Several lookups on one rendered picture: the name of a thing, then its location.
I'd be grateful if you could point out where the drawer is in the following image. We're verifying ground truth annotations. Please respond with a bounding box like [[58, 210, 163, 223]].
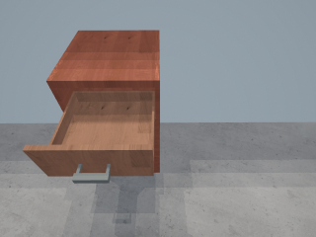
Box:
[[23, 91, 155, 177]]

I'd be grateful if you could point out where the handle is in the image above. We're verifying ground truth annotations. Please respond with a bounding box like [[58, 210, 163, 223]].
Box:
[[71, 164, 112, 184]]

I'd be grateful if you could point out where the cabinet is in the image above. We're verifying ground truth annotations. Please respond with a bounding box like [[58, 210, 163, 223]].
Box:
[[46, 30, 160, 173]]

